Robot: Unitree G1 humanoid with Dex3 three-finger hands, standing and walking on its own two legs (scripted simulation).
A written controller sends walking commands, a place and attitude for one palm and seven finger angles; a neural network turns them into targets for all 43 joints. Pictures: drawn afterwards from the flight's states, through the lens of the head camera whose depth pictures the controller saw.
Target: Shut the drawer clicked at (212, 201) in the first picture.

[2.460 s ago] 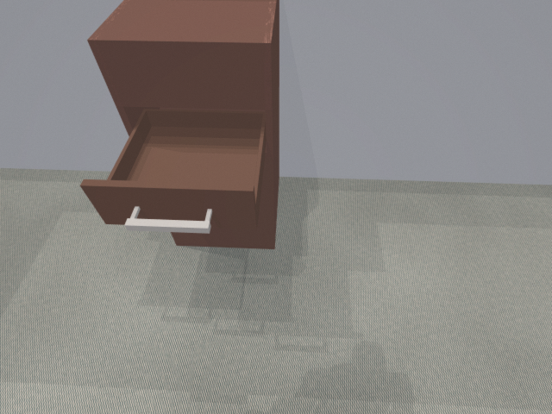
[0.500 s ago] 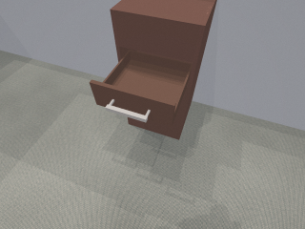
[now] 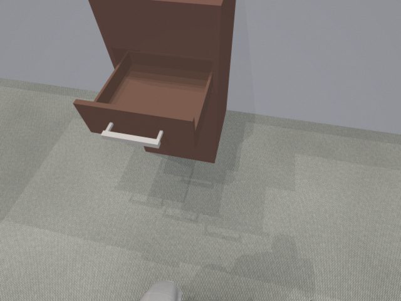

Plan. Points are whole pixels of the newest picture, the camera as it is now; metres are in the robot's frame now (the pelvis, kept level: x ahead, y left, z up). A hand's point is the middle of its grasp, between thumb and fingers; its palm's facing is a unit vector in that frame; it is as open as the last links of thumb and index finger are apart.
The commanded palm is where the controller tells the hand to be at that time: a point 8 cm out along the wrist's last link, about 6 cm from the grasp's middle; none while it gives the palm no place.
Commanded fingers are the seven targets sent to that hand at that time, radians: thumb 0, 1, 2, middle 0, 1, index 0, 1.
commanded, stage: take the last steps up to it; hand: left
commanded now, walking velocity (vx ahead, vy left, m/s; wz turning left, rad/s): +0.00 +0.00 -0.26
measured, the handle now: (133, 134) +0.57 +0.28 -0.14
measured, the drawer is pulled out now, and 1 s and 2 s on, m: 0.30 0.30 0.30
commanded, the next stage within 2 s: come to a stop and stand still in 0.86 s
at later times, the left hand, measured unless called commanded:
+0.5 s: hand (106, 292) +0.13 +0.24 -0.17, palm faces -0.04 -0.98 -0.20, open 7.4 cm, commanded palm none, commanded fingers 0.00 0.90 0.90 -0.20 -0.30 -0.20 -0.30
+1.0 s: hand (116, 258) +0.21 +0.25 -0.20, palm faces +0.03 -0.98 -0.20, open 7.3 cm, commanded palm none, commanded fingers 0.00 0.90 0.90 -0.20 -0.30 -0.20 -0.30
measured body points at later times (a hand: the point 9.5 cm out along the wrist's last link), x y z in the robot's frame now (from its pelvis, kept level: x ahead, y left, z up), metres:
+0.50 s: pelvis +0.05 +0.04 +0.00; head +0.09 +0.06 +0.45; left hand +0.14 +0.29 -0.15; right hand -0.01 -0.17 -0.14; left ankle +0.02 +0.15 -0.75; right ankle +0.05 -0.10 -0.69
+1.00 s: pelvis +0.19 +0.06 -0.02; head +0.23 +0.07 +0.43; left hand +0.21 +0.30 -0.18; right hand +0.22 -0.18 -0.16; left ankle +0.22 +0.17 -0.75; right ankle +0.11 -0.07 -0.71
